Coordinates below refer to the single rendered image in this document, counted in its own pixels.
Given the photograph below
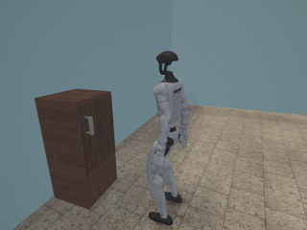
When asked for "handle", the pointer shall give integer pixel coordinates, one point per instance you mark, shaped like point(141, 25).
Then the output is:
point(91, 125)

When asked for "right robot forearm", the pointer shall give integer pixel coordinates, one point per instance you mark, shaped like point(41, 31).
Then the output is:
point(184, 120)

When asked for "cupboard door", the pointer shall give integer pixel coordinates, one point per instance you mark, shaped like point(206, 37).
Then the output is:
point(97, 148)

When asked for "robot right hand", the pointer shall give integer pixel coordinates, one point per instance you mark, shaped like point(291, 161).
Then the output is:
point(183, 135)

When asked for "right robot shin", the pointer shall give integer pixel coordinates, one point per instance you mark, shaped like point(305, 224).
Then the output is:
point(168, 177)

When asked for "robot left hand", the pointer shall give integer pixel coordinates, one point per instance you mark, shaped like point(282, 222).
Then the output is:
point(158, 161)

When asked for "humanoid robot head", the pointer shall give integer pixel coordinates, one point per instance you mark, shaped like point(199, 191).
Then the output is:
point(167, 57)

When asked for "right robot upper arm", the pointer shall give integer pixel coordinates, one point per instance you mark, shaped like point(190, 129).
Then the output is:
point(184, 100)

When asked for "left robot upper arm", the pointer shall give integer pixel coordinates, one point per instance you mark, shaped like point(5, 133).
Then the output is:
point(160, 92)

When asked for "left robot forearm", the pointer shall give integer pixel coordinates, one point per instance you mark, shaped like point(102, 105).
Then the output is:
point(162, 135)

